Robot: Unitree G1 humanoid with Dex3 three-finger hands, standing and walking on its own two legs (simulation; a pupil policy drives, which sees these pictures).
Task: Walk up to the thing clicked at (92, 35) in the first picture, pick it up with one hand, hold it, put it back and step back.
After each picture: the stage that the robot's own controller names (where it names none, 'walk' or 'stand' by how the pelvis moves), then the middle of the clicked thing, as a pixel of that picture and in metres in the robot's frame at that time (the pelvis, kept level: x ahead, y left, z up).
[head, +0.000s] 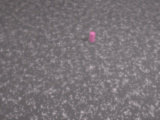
stand; (92, 36) +1.54 -0.15 -0.72
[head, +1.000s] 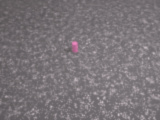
walk; (75, 47) +1.42 +0.16 -0.71
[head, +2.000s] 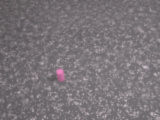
walk; (60, 75) +0.92 +0.26 -0.72
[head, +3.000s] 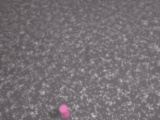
walk; (64, 111) +0.55 +0.20 -0.72
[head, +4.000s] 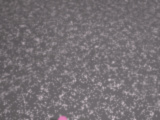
stand; out of the picture +0.41 +0.14 -0.70
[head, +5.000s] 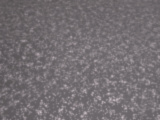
stand; out of the picture +0.38 +0.13 -0.72
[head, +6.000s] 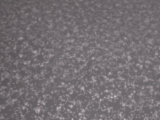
stand; out of the picture +0.38 +0.14 -0.72
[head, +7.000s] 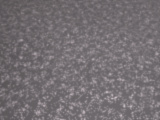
stand; out of the picture +0.37 +0.15 -0.73
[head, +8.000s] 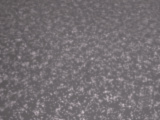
stand; out of the picture +0.36 +0.15 -0.73
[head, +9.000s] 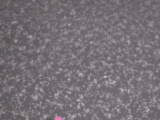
go down; out of the picture +0.38 +0.15 -0.71
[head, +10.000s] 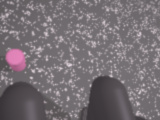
go down; (16, 60) +0.44 +0.20 -0.28
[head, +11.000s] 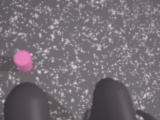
close in; (24, 61) +0.44 +0.20 -0.30
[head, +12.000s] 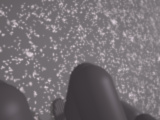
close in; out of the picture +0.43 +0.24 -0.22
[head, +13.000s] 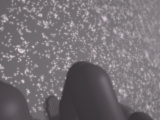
close; out of the picture +0.42 +0.25 -0.23
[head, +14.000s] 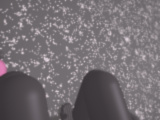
lift; out of the picture +0.34 +0.22 -0.17
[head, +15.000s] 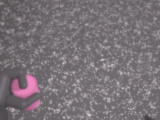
lift; (27, 93) +0.31 +0.17 +0.00
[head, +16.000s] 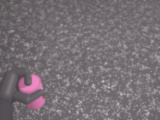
hold; (32, 92) +0.33 +0.17 +0.00
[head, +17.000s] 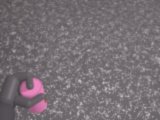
hold; (34, 96) +0.32 +0.17 +0.00
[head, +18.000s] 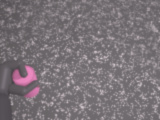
crouch; (27, 82) +0.37 +0.17 -0.07
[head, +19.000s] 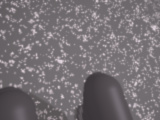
lower; out of the picture +0.47 +0.25 -0.12
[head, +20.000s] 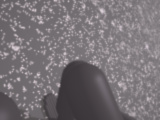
lower; out of the picture +0.43 +0.28 -0.23
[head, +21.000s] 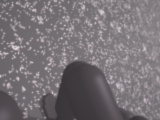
lower; out of the picture +0.43 +0.27 -0.23
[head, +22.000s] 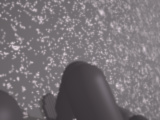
lower; out of the picture +0.43 +0.27 -0.24
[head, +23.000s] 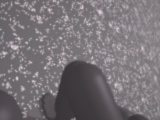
lower; out of the picture +0.44 +0.27 -0.24
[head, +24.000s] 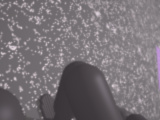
open; out of the picture +0.42 +0.24 -0.24
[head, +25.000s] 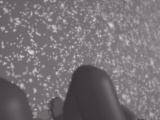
stand; out of the picture +0.42 +0.23 -0.25
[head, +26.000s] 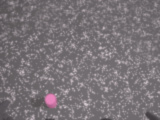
stand; (51, 101) +0.40 +0.15 -0.55
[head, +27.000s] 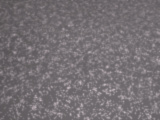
stand; out of the picture +0.38 +0.14 -0.66
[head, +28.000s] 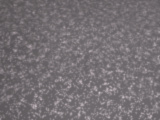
stand; out of the picture +0.37 +0.14 -0.66
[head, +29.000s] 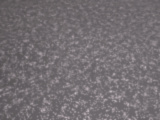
stand; out of the picture +0.40 +0.13 -0.72
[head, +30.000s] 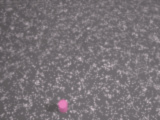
walk; (63, 106) +0.45 +0.10 -0.71
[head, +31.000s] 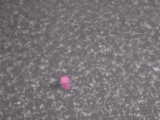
walk; (65, 82) +0.71 +0.18 -0.70
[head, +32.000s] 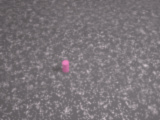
stand; (65, 66) +1.03 +0.14 -0.71
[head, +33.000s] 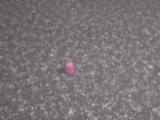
stand; (69, 68) +1.02 +0.11 -0.72
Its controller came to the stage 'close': yes
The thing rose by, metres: 0.71
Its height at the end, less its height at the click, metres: +0.00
